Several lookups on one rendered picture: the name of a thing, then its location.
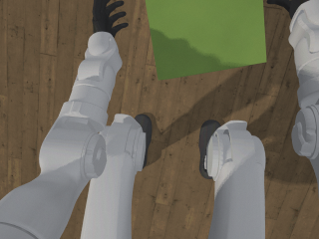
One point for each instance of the left robot forearm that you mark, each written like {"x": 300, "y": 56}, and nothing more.
{"x": 91, "y": 93}

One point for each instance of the right robot upper arm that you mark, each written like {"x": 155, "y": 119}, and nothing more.
{"x": 305, "y": 136}

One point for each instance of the right robot hand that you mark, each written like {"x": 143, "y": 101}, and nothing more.
{"x": 290, "y": 5}

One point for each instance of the robot left foot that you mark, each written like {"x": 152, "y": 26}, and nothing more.
{"x": 147, "y": 127}

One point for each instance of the robot right shin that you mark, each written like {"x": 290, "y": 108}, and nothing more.
{"x": 242, "y": 125}

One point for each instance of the carton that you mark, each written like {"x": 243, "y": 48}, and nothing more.
{"x": 192, "y": 37}

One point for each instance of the right robot forearm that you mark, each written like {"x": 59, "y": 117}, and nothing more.
{"x": 304, "y": 38}

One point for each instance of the left robot upper arm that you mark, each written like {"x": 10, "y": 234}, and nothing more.
{"x": 41, "y": 208}

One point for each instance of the left robot hand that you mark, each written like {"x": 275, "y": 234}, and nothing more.
{"x": 102, "y": 21}

